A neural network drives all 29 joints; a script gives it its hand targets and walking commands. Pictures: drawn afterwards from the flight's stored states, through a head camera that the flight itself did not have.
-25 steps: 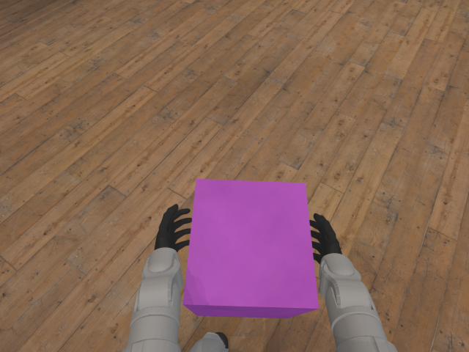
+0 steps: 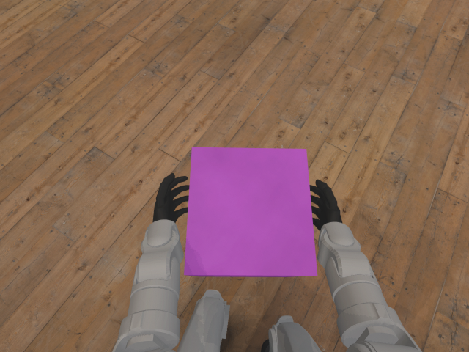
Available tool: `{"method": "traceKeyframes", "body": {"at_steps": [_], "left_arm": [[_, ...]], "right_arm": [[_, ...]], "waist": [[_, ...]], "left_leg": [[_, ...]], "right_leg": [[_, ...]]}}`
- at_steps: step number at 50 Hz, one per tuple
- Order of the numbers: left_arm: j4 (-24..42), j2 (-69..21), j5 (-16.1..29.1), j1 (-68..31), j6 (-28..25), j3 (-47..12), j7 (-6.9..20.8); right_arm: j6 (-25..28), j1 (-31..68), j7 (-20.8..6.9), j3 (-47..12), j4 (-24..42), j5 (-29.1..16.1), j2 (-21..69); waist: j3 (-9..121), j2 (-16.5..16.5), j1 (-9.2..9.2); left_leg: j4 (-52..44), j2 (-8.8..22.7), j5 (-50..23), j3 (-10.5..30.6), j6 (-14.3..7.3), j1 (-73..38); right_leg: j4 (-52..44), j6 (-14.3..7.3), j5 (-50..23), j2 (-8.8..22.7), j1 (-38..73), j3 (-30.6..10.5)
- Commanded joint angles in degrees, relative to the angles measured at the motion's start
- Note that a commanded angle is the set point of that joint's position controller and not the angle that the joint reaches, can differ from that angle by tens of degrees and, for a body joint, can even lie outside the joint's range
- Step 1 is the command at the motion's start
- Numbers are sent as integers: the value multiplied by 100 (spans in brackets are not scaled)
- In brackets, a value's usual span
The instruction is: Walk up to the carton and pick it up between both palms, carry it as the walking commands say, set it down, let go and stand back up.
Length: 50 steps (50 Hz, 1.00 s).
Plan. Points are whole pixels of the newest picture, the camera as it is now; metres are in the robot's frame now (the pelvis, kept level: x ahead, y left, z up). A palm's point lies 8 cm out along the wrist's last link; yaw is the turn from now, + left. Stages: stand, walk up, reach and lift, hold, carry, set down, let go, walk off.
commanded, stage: set down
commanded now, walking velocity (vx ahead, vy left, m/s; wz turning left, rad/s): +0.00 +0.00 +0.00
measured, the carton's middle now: (245, 221) +0.38 +0.04 -0.13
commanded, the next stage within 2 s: none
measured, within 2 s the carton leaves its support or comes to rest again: neither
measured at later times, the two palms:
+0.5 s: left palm (177, 219) +0.37 +0.18 -0.14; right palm (316, 222) +0.39 -0.11 -0.15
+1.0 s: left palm (182, 221) +0.39 +0.19 -0.23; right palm (302, 222) +0.42 -0.10 -0.24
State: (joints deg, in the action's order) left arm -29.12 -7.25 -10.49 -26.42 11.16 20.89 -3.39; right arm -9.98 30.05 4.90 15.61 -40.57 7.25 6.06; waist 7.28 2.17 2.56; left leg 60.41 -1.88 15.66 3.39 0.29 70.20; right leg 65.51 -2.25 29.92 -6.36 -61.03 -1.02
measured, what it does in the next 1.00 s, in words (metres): lowers itself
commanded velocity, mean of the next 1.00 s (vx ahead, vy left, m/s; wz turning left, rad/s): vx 0.00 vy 0.00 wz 0.00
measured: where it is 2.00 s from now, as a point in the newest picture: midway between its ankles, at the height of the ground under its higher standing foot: outside the picture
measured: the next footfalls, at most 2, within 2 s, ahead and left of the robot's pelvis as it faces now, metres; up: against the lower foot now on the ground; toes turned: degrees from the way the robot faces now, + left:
none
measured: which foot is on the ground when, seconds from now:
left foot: down 0.00-1.00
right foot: down 0.00-1.00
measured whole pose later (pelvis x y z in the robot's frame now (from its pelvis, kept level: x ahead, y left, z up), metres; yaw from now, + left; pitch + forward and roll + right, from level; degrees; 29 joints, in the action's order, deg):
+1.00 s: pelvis -0.04 +0.00 -0.15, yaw -2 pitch +39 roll -2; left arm -33.9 -1.3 -6.7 -45.5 13.0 23.2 -5.3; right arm -12.4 51.0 7.4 15.1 -46.0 3.7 0.5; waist 7.3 2.6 4.1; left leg 92.0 -1.5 21.5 3.0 1.1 109.6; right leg 99.6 -2.0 38.9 -8.1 -99.9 1.3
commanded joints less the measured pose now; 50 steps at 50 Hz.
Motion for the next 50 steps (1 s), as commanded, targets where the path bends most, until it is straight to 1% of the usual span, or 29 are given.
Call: {"method": "traceKeyframes", "body": {"at_steps": [1,13,20,28,38,43,50], "left_arm": [[-215,-5063,436,-3254,-12,-3598,1055],[-342,-5148,505,-3988,73,-3539,852],[-341,-5119,535,-4360,101,-3489,792],[-326,-4916,579,-4696,90,-3384,815],[-319,-4561,693,-5206,91,-3174,891],[-323,-4429,753,-5456,115,-3099,926],[-298,-4303,834,-5777,157,-3071,953]], "right_arm": [[407,3832,-1168,-3007,717,-462,5164],[360,4628,-1267,-2756,510,-583,5052],[315,4964,-1254,-2729,480,-651,5053],[293,5255,-1112,-2804,546,-734,5050],[260,5685,-889,-2823,564,-785,4987],[226,5899,-808,-2808,558,-799,4969],[178,6206,-751,-2789,584,-844,4895]], "waist": [[4457,-302,16],[4890,-420,-13],[5227,-397,30],[5575,-281,152],[5890,-140,285],[6027,-103,324],[6234,-137,351]], "left_leg": [[261,-426,-1502,102,20,-4246],[903,-466,-862,168,94,-3771],[1349,-513,-904,95,112,-3456],[1881,-554,-1230,-82,95,-2899],[2469,-587,-1250,-275,84,-2036],[2740,-594,-1252,-346,94,-1670],[3089,-588,-1318,-391,118,-1343]], "right_leg": [[-848,132,-1207,-241,-451,-390],[41,130,-614,-371,-1624,-237],[491,167,-573,-440,-2049,-164],[904,248,-716,-513,-2281,-131],[1372,314,-744,-585,-2481,-133],[1614,324,-770,-606,-2592,-122],[1986,324,-826,-624,-2844,-77]]}}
